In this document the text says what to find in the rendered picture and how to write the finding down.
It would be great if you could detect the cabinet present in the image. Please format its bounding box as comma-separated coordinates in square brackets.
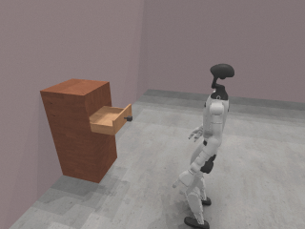
[40, 78, 117, 183]

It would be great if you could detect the robot left upper arm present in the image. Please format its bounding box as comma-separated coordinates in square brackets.
[207, 100, 225, 148]

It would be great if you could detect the left robot forearm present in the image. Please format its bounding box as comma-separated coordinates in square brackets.
[188, 137, 219, 176]

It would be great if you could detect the robot left thigh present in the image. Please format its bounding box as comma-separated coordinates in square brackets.
[186, 157, 214, 198]

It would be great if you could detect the robot right shin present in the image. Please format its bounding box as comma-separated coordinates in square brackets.
[196, 176, 206, 200]

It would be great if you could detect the drawer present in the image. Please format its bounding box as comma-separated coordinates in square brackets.
[89, 104, 132, 135]

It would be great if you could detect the left robot hand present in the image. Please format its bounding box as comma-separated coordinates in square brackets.
[172, 170, 194, 195]

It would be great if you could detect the right robot hand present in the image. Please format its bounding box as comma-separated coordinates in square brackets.
[188, 127, 203, 142]

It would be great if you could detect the handle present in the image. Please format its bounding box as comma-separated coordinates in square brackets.
[124, 115, 132, 122]

